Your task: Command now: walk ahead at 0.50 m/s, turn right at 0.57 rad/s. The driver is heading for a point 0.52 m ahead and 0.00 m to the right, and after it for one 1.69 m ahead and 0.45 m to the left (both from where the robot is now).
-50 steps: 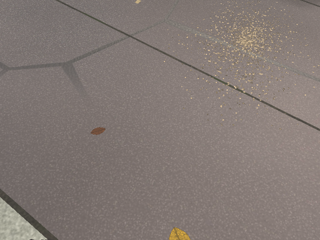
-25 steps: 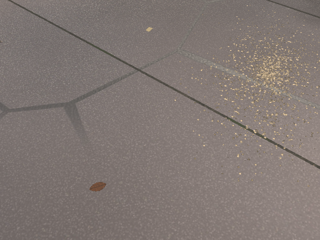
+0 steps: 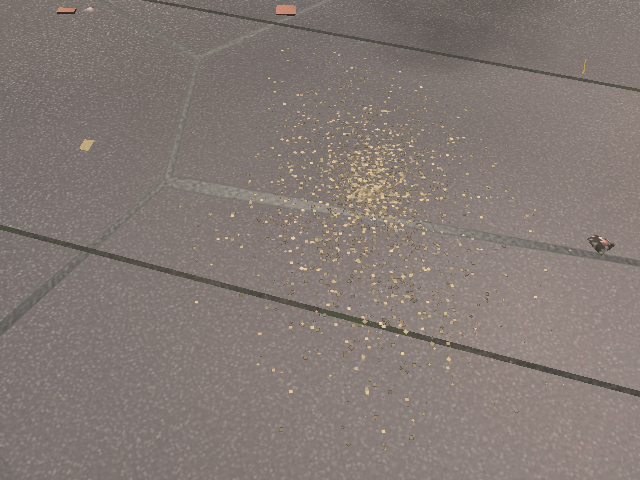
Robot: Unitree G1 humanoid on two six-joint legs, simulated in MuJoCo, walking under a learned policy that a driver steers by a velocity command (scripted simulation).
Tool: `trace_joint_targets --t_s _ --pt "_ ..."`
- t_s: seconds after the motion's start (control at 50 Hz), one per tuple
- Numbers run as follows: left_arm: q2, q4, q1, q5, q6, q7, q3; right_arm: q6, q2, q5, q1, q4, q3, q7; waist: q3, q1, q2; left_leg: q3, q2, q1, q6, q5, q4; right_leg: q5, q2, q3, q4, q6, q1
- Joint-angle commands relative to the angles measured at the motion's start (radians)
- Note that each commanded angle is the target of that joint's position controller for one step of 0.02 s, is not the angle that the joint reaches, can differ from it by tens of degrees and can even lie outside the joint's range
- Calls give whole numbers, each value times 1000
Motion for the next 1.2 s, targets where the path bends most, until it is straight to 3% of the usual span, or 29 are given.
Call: trace_joint_targets --t_s 0.02,0.1,0.18,0.22,0.26,0.28,0.3,0.32,0.34,0.36,0.38,0.44,0.5,0.56,0.62,0.68,0.74,0.76,0.78,0.8,0.82,0.86,0.9,0.94,1.02,1.08,1.16,1.18,1.2 --pt "10 -81 -22 2 -11 -14 -4 -17 -150 1 -64 -55 -36 -4 7 19 125 -144 281 56 166 257 -163 137 -43 26 -112 7 -89" --pt "-5 -118 -152 3 -24 -38 -16 -4 -184 11 -27 -22 -41 -11 34 -27 107 -27 270 83 134 290 -157 283 -19 -39 -317 -17 -34" --pt "12 -166 -228 0 -22 -57 -10 18 -218 30 15 9 -51 -12 53 -31 117 27 307 192 104 420 -95 189 10 -90 -415 -65 -17" --pt "47 -170 -180 6 -15 -59 8 31 -250 37 13 9 -61 -19 -1 16 151 68 306 224 82 751 42 82 75 -148 -428 -108 102" --pt "134 -105 92 3 -5 -43 61 43 -243 39 3 1 -55 -28 -147 168 127 120 257 96 33 841 411 128 150 -161 -510 -177 496" --pt "208 -77 215 0 5 -19 80 34 -154 -2 59 -12 -19 -24 -247 182 -60 115 203 -205 -4 268 732 183 -51 133 -509 -246 828" --pt "253 -104 165 -4 -10 -20 72 6 -78 -3 131 -48 17 -6 -404 93 -232 -36 15 -545 -43 -394 1041 -33 -288 708 -680 -440 1065" --pt "151 -100 182 7 -19 -27 45 -16 -190 40 35 -32 -11 8 -389 169 -56 -172 71 -627 -25 -345 1091 -85 -288 661 -747 -386 1022" --pt "126 -90 146 16 -30 -28 34 -24 -195 67 -47 -61 -11 13 -239 162 -37 -152 107 -660 -7 -276 1060 -14 -257 499 -748 -342 886" --pt "103 -82 84 17 -39 -29 23 -22 -174 55 -66 -56 -6 5 -148 115 45 -146 157 -620 -7 -197 975 99 -216 372 -758 -304 728" --pt "64 -80 31 23 -47 -28 12 -12 -173 35 -61 -43 -10 0 -106 80 31 -153 185 -563 -13 -150 906 192 -179 280 -777 -285 622" --pt "57 -59 -17 37 -74 -26 9 31 -135 31 24 -1 -8 -1 -66 19 8 -154 195 -449 -42 -72 850 371 -155 136 -863 -283 468" --pt "63 -22 -28 48 -87 -13 12 46 -109 22 -12 -9 -5 -13 -13 13 16 -168 156 -463 -76 36 722 657 -123 -40 -866 -248 427" --pt "61 -6 -44 48 -78 6 8 36 -73 15 -83 -26 7 1 -11 43 0 -118 122 -393 -69 266 470 662 -65 -171 -862 -193 430" --pt "88 26 -5 38 -57 21 16 33 -71 16 -149 -66 9 26 -23 78 3 -95 103 -400 -56 319 350 673 -112 -173 -831 -191 535" --pt "103 40 -12 20 -23 35 26 37 -100 11 -156 -102 -5 51 -25 71 -11 -79 89 -441 -20 177 305 717 -164 -162 -731 -181 642" --pt "104 27 -54 5 5 56 30 37 -153 6 0 -86 -38 57 -99 -17 2 -29 9 -248 42 140 204 827 -125 -193 -440 -123 624" --pt "94 18 -20 17 2 57 24 35 -226 0 77 -81 -62 39 -168 -47 106 -147 61 -56 95 506 147 628 -40 -216 -209 -57 513" --pt "-3 -8 83 69 -7 42 -6 42 -315 -4 71 -102 -76 18 -273 40 346 -485 311 258 269 984 229 -272 128 -204 139 22 171" --pt "27 -4 88 51 -17 22 -13 43 -275 -15 75 -134 -60 18 -453 6 298 -758 413 372 411 801 144 -461 199 14 344 38 37" --pt "88 -8 18 16 -17 13 1 49 -229 -7 12 -162 -53 19 -395 -20 173 -661 367 307 368 626 105 -382 137 71 364 22 -8" --pt "81 -19 -63 25 2 27 3 69 -161 24 -81 -175 -32 7 -200 15 45 -521 285 71 270 357 49 -258 72 47 231 21 -26" --pt "71 -25 -57 29 23 35 6 86 -162 11 -121 -188 -32 -3 -131 57 114 -473 214 -103 228 226 -1 -204 67 30 70 26 82" --pt "42 -9 -31 29 24 40 0 95 -182 -1 -125 -196 -43 -11 -136 62 155 -440 184 -141 222 261 -3 -190 90 10 -56 46 137" --pt "37 -1 -49 29 24 45 -2 112 -207 10 -129 -207 -56 -33 -173 43 172 -460 164 -158 202 120 5 -95 99 26 -196 69 187" --pt "41 -10 -75 25 16 39 2 127 -203 9 -140 -216 -57 -36 -150 29 205 -509 149 -175 181 -33 -1 -76 107 33 -280 63 210" --pt "48 -5 -48 18 -10 23 12 143 -195 17 -148 -225 -57 -34 -141 39 230 -577 137 -144 154 -23 48 -43 120 21 -492 27 293" --pt "51 6 -14 18 -16 19 18 148 -189 24 -157 -227 -55 -36 -137 62 227 -569 112 -168 130 -22 77 28 115 7 -609 9 367" --pt "97 10 14 29 -17 21 33 149 -162 27 -133 -227 -47 -38 -142 61 170 -526 63 -238 84 -109 152 58 13 77 -688 -29 464"
Keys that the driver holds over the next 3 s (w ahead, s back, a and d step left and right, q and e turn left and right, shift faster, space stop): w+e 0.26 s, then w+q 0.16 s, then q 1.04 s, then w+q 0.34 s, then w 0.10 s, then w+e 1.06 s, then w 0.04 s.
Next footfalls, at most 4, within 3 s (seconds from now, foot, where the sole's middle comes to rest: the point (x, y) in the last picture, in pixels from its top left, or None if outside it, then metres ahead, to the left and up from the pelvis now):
0.26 right None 0.30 -0.16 -0.78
0.76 left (312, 445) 0.56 0.00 -0.78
1.20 right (420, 443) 0.56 -0.22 -0.78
1.64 left None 0.43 0.01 -0.78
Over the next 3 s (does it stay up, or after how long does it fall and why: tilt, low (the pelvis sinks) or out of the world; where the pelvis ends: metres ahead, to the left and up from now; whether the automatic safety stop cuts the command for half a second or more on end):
stays up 1.07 0.25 -0.01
